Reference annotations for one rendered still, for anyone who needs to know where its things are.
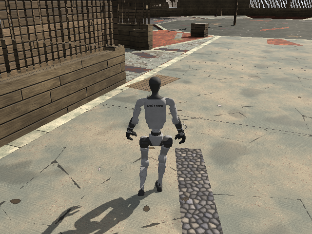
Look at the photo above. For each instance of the robot left shin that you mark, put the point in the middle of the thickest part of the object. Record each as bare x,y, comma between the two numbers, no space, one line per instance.
142,174

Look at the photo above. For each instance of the right robot forearm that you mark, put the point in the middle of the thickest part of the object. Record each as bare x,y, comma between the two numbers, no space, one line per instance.
179,128

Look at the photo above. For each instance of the left robot hand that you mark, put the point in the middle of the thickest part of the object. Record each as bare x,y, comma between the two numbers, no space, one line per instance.
128,135

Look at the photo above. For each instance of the left robot upper arm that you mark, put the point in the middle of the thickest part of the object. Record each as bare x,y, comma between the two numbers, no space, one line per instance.
137,109

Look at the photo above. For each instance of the left robot forearm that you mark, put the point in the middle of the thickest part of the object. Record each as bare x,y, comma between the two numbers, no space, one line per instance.
130,126

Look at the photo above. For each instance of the right robot hand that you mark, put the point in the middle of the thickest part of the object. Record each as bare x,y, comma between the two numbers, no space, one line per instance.
179,137

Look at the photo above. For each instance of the right robot upper arm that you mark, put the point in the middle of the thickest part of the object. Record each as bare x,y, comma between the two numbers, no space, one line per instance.
173,110

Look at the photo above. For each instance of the humanoid robot head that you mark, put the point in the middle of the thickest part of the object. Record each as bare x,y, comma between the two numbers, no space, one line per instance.
155,84

